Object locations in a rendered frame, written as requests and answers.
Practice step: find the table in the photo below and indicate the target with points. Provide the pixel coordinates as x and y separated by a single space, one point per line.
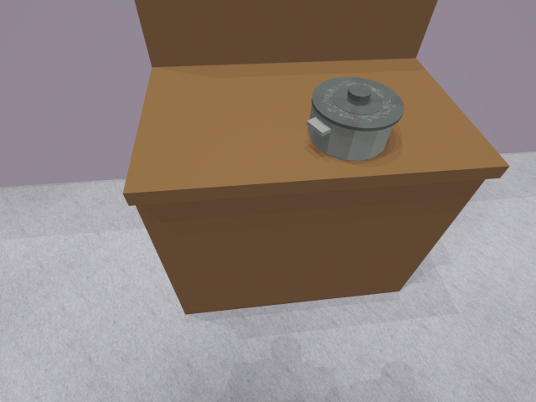
241 207

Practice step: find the knob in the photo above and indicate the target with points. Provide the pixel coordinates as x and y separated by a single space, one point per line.
359 93

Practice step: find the pot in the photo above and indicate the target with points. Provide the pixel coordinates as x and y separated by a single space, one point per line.
343 143

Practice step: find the lid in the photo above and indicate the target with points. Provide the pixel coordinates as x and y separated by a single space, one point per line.
384 108

